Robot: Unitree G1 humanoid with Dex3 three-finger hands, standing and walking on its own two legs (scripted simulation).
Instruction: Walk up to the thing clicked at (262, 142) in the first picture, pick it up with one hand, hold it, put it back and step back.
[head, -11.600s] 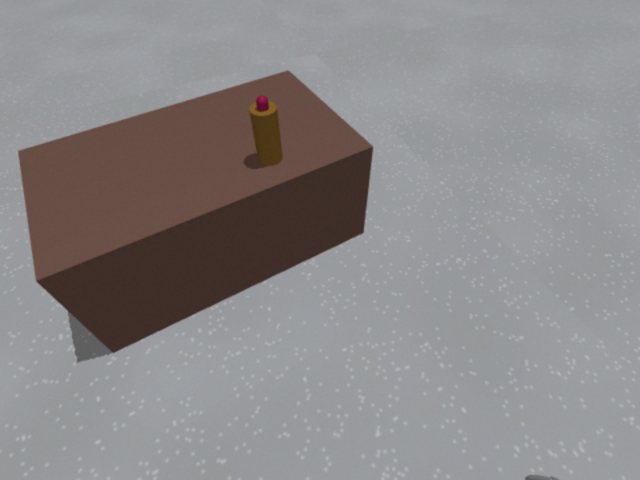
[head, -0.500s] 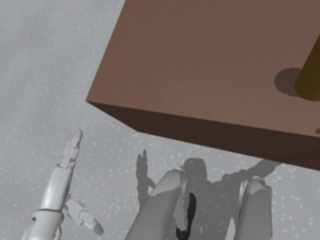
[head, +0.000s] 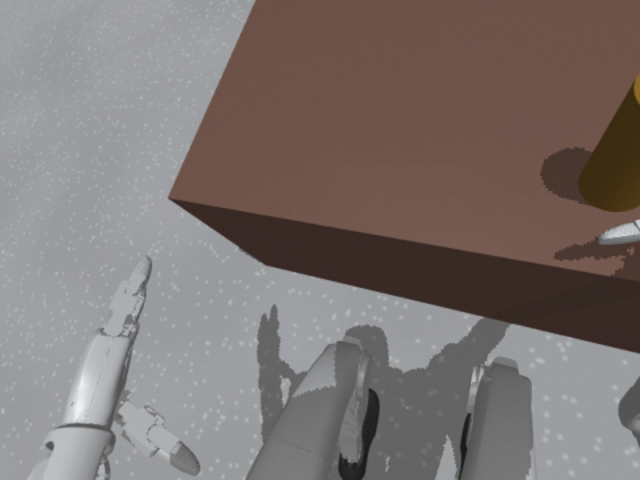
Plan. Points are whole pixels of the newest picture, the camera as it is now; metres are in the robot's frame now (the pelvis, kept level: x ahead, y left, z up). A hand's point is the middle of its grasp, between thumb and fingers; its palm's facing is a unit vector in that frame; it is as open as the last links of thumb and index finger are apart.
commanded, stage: rest palm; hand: right
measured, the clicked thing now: out of the picture +0.52 -0.25 -0.02
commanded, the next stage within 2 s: close in 0.02 s
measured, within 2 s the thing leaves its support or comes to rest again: leaves its support in 1.36 s
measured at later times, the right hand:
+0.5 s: hand out of the picture +0.51 -0.25 -0.03, palm faces +0.28 +0.96 +0.02, open 14.7 cm
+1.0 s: hand out of the picture +0.50 -0.25 -0.03, palm faces +0.27 +0.96 +0.02, open 10.8 cm
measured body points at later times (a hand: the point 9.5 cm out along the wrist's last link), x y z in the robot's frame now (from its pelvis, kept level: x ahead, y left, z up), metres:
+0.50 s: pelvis +0.01 +0.01 +0.01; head +0.19 -0.08 +0.41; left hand +0.19 +0.26 +0.11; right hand +0.49 -0.30 -0.03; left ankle +0.05 +0.14 -0.54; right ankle +0.07 -0.12 -0.54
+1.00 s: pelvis +0.01 +0.00 +0.01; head +0.18 -0.09 +0.41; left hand +0.19 +0.25 +0.11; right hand +0.48 -0.30 -0.03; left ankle +0.05 +0.14 -0.54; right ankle +0.07 -0.12 -0.54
